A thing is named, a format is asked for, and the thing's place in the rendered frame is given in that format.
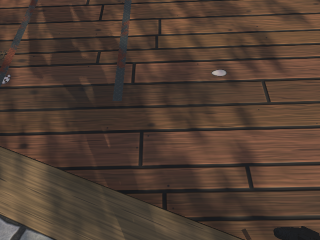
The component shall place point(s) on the right robot hand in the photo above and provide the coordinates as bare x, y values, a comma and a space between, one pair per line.
296, 233

